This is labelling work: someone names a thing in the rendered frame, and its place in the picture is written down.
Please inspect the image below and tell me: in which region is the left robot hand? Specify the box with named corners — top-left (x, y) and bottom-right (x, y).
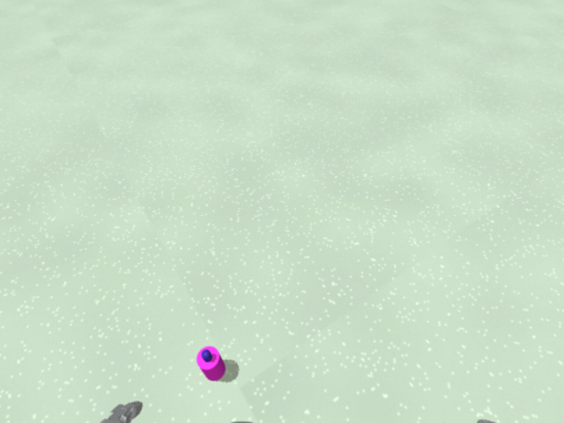
top-left (101, 401), bottom-right (143, 423)

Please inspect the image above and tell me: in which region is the bottle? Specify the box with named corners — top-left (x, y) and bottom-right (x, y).
top-left (197, 346), bottom-right (226, 381)

